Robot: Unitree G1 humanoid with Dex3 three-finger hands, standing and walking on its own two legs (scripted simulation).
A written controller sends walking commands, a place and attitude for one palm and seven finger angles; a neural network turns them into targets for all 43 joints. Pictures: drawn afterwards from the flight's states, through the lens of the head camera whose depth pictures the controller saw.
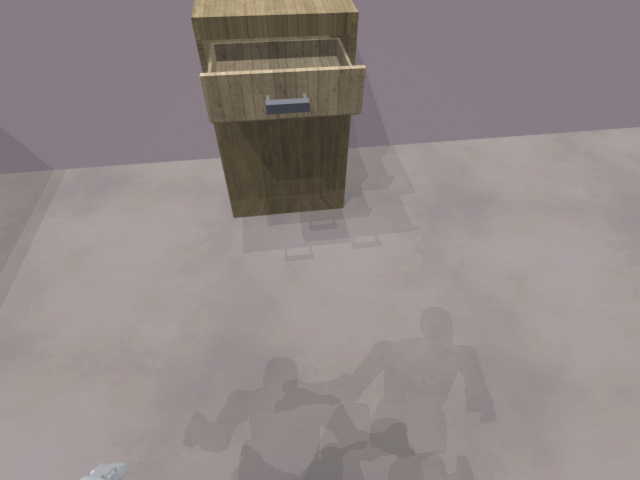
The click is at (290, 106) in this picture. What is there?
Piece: drawer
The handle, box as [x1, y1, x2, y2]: [265, 93, 309, 114]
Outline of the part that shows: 308,98 306,97 305,93 302,93 302,98 270,100 267,95 265,100 267,114 309,111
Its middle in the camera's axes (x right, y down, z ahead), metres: -0.10 -0.39 +1.10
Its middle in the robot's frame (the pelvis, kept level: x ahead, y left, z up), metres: +1.07 +0.16 -0.07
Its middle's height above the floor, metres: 0.70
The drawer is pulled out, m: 0.24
